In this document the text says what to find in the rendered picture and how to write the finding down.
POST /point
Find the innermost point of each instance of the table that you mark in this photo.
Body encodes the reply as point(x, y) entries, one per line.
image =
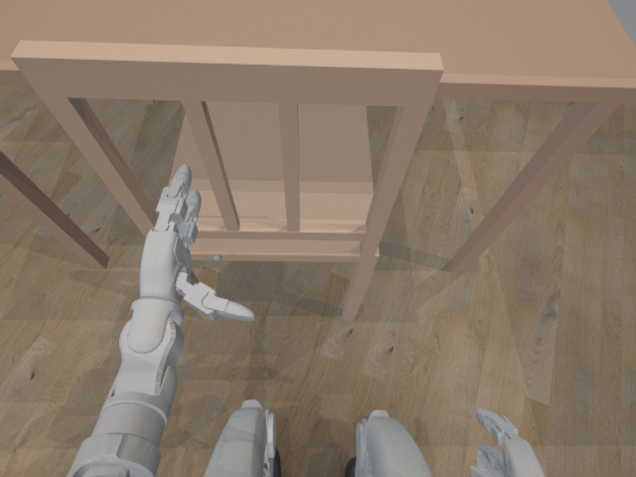
point(548, 50)

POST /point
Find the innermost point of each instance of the chair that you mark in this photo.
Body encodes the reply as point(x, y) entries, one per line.
point(277, 140)

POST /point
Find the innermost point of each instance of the left robot hand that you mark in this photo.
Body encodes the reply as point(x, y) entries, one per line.
point(166, 252)

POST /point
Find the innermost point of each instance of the left robot thigh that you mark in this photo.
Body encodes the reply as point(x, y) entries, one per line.
point(247, 440)

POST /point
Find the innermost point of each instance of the left robot forearm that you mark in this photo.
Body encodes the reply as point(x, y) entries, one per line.
point(126, 437)

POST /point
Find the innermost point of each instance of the right robot thigh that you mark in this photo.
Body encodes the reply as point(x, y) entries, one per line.
point(386, 448)

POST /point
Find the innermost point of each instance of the right robot hand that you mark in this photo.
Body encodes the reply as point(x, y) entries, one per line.
point(519, 459)

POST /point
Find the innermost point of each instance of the robot thigh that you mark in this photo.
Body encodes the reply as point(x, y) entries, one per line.
point(247, 440)
point(386, 448)

